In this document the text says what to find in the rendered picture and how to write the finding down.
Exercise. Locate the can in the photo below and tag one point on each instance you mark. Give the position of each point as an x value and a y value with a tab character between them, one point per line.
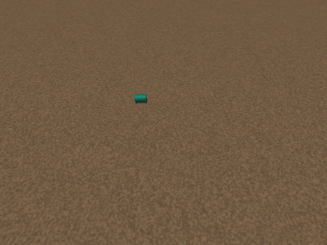
140	97

